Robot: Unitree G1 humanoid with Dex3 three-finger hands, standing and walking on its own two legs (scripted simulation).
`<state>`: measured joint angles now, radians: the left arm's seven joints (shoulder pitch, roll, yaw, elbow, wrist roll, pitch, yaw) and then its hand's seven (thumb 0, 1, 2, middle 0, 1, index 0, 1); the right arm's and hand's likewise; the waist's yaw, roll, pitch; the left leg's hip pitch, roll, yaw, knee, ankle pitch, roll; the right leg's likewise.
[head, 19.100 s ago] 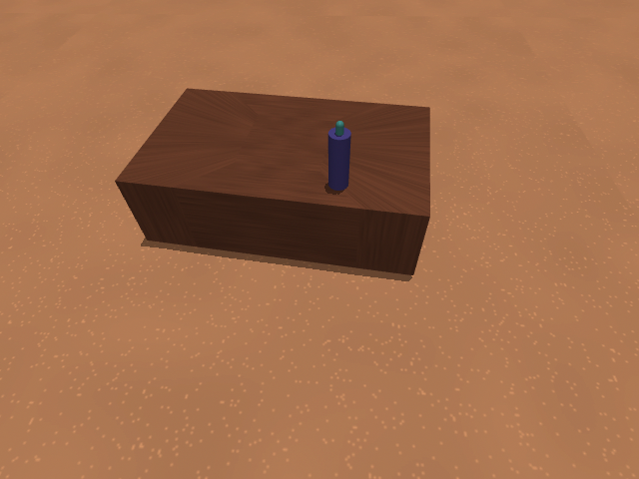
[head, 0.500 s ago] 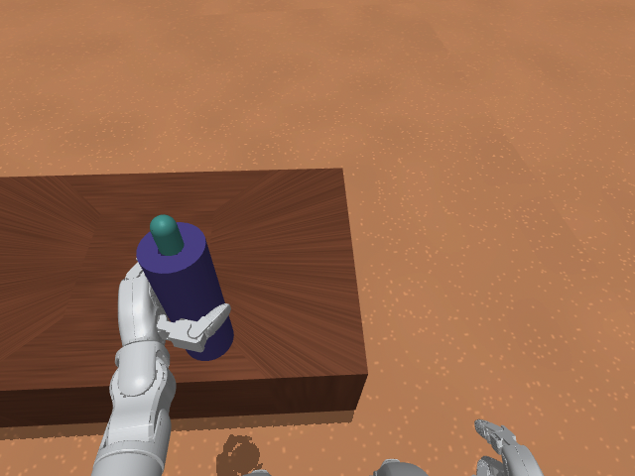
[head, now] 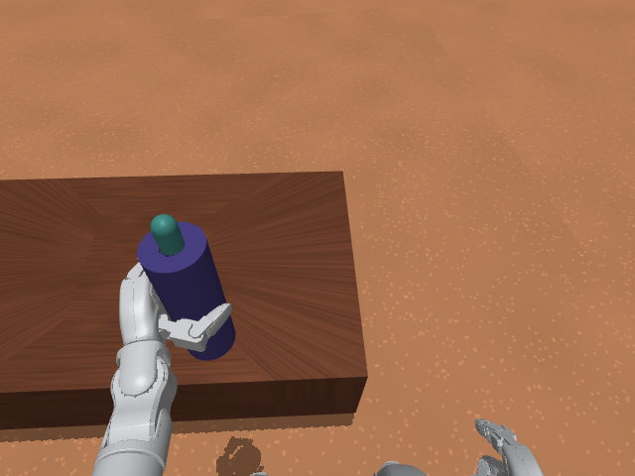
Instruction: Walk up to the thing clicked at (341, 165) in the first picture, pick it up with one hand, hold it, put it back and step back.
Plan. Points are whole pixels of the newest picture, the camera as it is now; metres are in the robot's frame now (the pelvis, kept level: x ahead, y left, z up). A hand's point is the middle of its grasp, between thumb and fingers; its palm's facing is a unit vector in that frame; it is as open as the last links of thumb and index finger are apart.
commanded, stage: hold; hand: left
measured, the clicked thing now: (190, 289) +0.33 +0.16 +0.05
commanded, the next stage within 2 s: crouch in 0.14 s
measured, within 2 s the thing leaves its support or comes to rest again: neither
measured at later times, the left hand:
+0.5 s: hand (192, 300) +0.34 +0.17 +0.02, palm faces +0.18 -0.98 -0.01, open 10.2 cm
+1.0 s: hand (206, 301) +0.42 +0.19 -0.13, palm faces +0.22 -0.97 -0.05, open 10.2 cm
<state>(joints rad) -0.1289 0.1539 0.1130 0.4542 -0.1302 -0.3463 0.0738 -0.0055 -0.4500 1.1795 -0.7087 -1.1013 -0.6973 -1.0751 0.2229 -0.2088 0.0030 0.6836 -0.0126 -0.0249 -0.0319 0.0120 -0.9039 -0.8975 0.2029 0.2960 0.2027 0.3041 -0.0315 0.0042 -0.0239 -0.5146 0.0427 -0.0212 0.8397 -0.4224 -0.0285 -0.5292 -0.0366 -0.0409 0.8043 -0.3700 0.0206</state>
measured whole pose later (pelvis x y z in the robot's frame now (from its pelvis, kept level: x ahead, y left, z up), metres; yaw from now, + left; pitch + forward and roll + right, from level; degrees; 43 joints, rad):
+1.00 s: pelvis -0.03 +0.00 -0.12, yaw -1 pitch +27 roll -2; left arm -0.60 0.33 0.34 0.97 -0.11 -0.60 0.02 -0.01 -0.44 1.17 -0.72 -1.08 -0.70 -1.06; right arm 0.21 -0.24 -0.01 0.75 -0.07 0.00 0.03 0.01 -0.90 -0.90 0.20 0.30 0.20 0.30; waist -0.12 0.02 -0.13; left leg -1.33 0.04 -0.06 1.47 -0.61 -0.04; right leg -1.33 -0.04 -0.05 1.41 -0.54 0.01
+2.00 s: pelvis -0.06 +0.01 -0.24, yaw -2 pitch +36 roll -4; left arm -0.81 0.46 0.48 1.09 -0.03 -0.59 -0.02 -0.01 -0.44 1.17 -0.72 -1.08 -0.71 -1.05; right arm 0.19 -0.26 0.03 0.72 -0.09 0.00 0.06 0.00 -0.92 -0.90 0.20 0.30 0.20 0.30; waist -0.19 0.01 -0.15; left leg -1.84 0.02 -0.09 1.89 -0.69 -0.03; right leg -1.84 -0.04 -0.03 1.82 -0.61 0.02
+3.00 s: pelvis -0.08 +0.01 -0.30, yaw -2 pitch +35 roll -4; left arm -0.98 0.53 0.50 1.17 -0.04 -0.53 -0.08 -0.01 -0.55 0.32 -0.57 -0.47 -0.57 -0.47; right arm 0.20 -0.29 0.05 0.69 -0.08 0.03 0.04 0.00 -0.91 -0.89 0.20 0.30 0.20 0.30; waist -0.19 0.02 -0.14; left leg -2.00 0.00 -0.09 2.07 -0.68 -0.03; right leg -2.00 -0.05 -0.02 1.99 -0.60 0.03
